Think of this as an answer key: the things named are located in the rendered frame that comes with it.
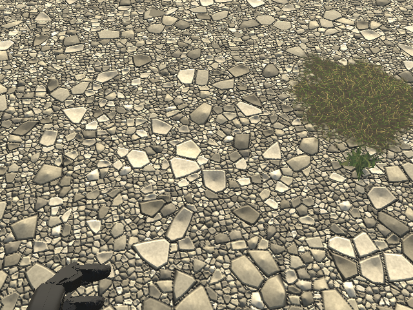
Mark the left robot hand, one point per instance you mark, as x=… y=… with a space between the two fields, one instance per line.
x=51 y=295

